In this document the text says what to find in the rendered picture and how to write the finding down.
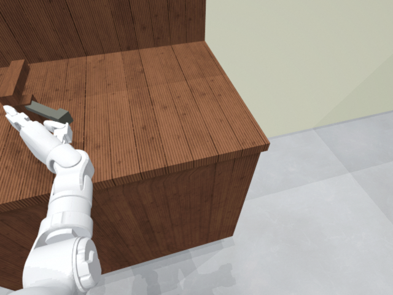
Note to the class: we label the robot left hand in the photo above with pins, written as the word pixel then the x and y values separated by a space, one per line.
pixel 37 136

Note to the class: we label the robot left forearm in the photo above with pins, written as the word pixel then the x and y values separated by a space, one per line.
pixel 70 203

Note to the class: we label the robot left upper arm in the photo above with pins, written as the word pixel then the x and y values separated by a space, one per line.
pixel 69 267

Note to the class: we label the tap lever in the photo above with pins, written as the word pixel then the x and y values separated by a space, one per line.
pixel 60 115

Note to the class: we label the counter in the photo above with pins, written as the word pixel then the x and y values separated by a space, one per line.
pixel 173 145

